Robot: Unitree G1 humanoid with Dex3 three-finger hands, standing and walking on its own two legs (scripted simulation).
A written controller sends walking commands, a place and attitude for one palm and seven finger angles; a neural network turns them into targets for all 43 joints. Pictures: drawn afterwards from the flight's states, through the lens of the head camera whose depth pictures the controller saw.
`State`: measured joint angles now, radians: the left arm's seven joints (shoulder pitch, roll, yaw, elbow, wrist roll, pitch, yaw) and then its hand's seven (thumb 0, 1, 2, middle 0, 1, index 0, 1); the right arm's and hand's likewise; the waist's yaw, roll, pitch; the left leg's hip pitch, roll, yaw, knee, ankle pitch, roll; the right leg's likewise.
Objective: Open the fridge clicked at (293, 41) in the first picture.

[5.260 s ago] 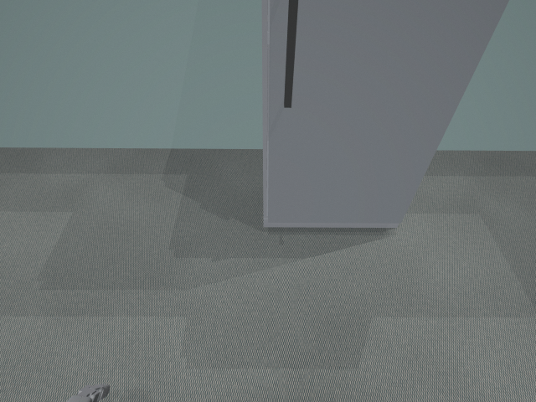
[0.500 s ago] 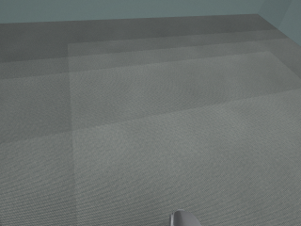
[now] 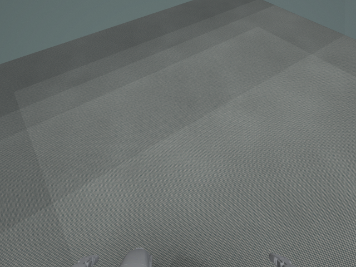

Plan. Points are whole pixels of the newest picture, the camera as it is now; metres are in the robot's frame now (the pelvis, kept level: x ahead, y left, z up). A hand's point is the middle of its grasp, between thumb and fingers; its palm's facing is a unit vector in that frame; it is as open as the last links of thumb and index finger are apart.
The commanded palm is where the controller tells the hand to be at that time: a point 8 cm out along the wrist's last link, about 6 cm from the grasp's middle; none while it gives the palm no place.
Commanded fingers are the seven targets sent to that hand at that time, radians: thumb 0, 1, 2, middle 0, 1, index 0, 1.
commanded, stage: walk to a spot facing it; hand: left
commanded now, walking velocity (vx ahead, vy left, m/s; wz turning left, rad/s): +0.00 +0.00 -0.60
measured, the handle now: out of the picture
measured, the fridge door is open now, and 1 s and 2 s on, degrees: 0 0 0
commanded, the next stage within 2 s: turn to face it in 1.56 s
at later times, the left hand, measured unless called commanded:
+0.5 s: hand (91, 262) +0.15 +0.24 -0.17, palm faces -0.27 -0.94 -0.20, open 7.4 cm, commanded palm none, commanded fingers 0.00 0.90 0.90 -0.20 -0.30 -0.20 -0.30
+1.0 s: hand (131, 242) +0.20 +0.14 -0.15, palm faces -0.51 -0.83 -0.23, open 7.4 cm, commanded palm none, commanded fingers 0.00 0.90 0.90 -0.20 -0.30 -0.20 -0.30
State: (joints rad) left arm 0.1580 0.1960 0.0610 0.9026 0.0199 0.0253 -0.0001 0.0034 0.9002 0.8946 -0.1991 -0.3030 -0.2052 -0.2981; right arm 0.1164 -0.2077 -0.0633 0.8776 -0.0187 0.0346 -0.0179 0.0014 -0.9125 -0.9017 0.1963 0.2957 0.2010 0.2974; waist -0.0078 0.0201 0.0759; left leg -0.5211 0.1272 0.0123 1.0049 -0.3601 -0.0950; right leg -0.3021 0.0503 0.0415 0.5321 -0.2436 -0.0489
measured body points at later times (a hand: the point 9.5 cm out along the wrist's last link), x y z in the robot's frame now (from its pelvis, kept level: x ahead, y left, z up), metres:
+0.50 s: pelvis +0.02 +0.06 +0.01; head +0.07 +0.07 +0.45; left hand +0.16 +0.29 -0.15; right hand -0.01 -0.19 -0.13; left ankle +0.04 +0.15 -0.74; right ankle -0.06 -0.08 -0.66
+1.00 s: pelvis +0.02 +0.03 +0.00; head +0.03 +0.01 +0.45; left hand +0.22 +0.19 -0.13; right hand -0.06 -0.23 -0.14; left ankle +0.12 +0.14 -0.68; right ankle -0.04 -0.06 -0.74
